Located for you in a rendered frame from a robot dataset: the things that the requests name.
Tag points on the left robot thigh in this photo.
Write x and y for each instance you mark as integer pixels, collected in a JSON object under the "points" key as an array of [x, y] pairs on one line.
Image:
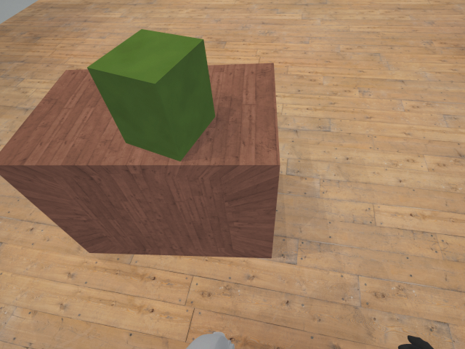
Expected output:
{"points": [[211, 341]]}

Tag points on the carton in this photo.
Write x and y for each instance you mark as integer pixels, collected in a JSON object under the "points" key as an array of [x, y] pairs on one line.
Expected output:
{"points": [[157, 89]]}

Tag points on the pedestal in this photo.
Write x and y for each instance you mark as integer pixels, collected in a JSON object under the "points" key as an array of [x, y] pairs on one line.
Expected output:
{"points": [[69, 159]]}

